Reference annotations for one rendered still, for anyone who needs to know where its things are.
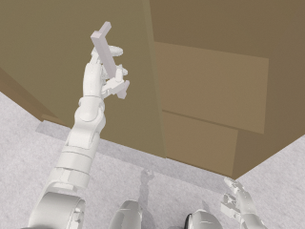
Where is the robot left thigh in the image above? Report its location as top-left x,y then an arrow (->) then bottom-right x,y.
108,200 -> 143,229

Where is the left robot hand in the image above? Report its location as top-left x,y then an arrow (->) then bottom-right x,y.
83,46 -> 128,100

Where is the left robot upper arm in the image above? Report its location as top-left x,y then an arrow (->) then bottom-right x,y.
20,192 -> 86,229

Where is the wardrobe door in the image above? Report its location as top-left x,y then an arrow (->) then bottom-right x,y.
0,68 -> 59,119
0,0 -> 167,158

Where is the left robot forearm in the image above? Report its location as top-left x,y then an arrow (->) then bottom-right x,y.
28,95 -> 106,228

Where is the robot right thigh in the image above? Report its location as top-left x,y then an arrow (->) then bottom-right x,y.
188,211 -> 224,229

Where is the right robot hand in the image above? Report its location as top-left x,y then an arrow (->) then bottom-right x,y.
220,177 -> 257,224

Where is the robot thigh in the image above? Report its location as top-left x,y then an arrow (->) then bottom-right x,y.
108,200 -> 143,229
188,211 -> 224,229

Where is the right robot forearm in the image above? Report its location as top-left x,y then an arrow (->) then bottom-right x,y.
239,213 -> 268,229

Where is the handle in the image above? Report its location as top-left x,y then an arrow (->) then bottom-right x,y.
91,21 -> 130,99

